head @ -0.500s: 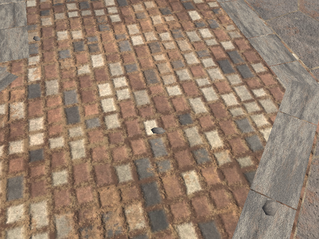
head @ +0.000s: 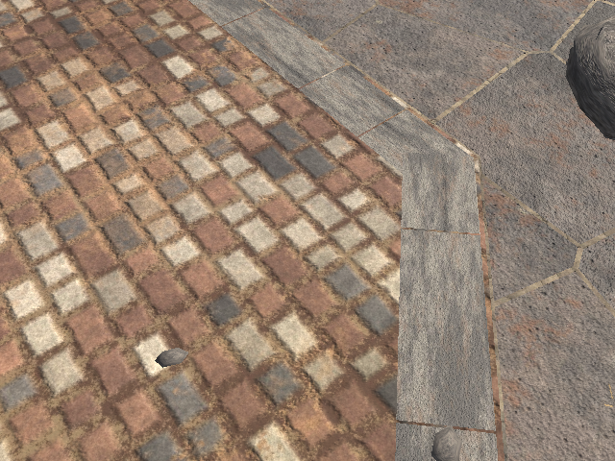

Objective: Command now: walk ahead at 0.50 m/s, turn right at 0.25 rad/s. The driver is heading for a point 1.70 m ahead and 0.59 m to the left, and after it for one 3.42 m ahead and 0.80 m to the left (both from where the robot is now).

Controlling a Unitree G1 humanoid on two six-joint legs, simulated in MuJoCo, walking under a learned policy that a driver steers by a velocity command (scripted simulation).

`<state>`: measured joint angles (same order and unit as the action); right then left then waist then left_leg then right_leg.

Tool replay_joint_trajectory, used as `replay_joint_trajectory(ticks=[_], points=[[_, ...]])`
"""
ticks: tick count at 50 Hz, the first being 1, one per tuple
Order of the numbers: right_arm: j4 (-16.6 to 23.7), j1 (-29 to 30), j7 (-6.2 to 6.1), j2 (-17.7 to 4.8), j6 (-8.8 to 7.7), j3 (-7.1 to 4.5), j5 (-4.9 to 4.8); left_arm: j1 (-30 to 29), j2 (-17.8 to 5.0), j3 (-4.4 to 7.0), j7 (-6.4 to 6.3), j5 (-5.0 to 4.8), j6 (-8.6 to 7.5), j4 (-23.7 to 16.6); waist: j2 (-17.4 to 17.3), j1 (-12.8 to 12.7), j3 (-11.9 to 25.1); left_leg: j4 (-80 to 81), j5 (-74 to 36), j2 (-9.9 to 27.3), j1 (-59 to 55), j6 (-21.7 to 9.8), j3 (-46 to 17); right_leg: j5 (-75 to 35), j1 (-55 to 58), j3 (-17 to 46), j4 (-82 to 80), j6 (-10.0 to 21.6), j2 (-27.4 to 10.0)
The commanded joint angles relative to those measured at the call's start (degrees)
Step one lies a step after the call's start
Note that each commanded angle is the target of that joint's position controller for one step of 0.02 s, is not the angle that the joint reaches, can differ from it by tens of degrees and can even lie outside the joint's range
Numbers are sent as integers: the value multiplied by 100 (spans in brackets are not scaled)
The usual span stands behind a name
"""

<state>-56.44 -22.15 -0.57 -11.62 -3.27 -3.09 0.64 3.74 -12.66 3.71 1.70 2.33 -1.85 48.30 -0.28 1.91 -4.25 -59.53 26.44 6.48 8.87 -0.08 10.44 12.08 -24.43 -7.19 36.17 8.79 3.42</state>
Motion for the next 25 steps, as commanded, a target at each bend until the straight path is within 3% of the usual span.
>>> replay_joint_trajectory(ticks=[1,2,3,4,6,8,11,15,19,21,23,24,25], points=[[691,430,80,-600,-192,-82,-108,1469,-1021,275,-166,-131,1,255,98,-566,704,-1796,-640,-57,3083,-167,-947,-705,2844,2980,-2207,1000,-2219],[526,264,76,-537,-168,-79,-69,1171,-747,194,-162,-121,-74,248,-143,-302,466,-1290,-858,110,2676,-204,-1039,-1237,2273,2348,-2320,676,-1919],[412,53,88,-499,-64,-80,52,1017,-558,125,-178,-153,-154,288,-52,-98,365,-999,-971,164,2303,-192,-1106,-1542,1880,1873,-2436,467,-1698],[303,-135,122,-441,43,-72,109,1007,-451,79,-181,-149,-237,320,88,-27,389,-835,-1052,167,1994,-187,-1168,-1697,1650,1566,-2530,327,-1572],[266,-111,191,-413,160,-102,82,1273,-523,76,-184,-164,-365,475,155,20,318,-670,-1250,50,2070,-198,-1218,-2214,1672,1190,-2618,151,-1448],[336,233,221,-402,212,-118,40,1505,-605,81,-188,-160,-415,566,262,-59,161,-422,-1659,-4,2489,-202,-1270,-2330,1819,852,-2731,-94,-1381],[496,823,233,-422,219,-117,17,1742,-521,28,-199,-153,-434,631,378,-221,-46,137,-2276,-106,3008,-210,-1247,-2310,2065,514,-2885,-305,-1325],[700,1441,266,-315,181,-36,50,1934,-452,-50,-270,-137,-461,719,363,-329,-190,1174,-2754,-232,3115,-248,-916,-2858,2446,103,-2886,-357,-1376],[964,1963,303,-216,161,59,85,2289,-498,-89,-383,-130,-423,908,356,-431,-288,2073,-2544,-433,2934,-460,-349,-4007,3054,-248,-2590,-370,-1550],[969,1784,282,-285,161,36,85,2254,-659,-75,-440,-118,-396,931,479,-273,-84,2275,-2089,-750,2406,-682,-75,-5609,3275,-440,-2008,-417,-1633],[809,1105,238,-442,171,-38,95,2093,-866,-22,-503,-94,-337,901,695,71,290,2281,-1492,-1058,1691,-967,39,-6835,3366,-550,-977,-428,-1756],[649,541,219,-597,156,-115,108,1971,-950,11,-494,-73,-290,836,714,327,600,2425,-1255,-1165,1068,-1138,-39,-6750,3190,-540,-84,-380,-1799],[443,-178,193,-785,113,-222,159,1759,-1014,33,-444,-94,-266,729,542,739,930,3021,-1325,-1180,54,-1358,-311,-5777,2613,-596,1231,-369,-1693]])
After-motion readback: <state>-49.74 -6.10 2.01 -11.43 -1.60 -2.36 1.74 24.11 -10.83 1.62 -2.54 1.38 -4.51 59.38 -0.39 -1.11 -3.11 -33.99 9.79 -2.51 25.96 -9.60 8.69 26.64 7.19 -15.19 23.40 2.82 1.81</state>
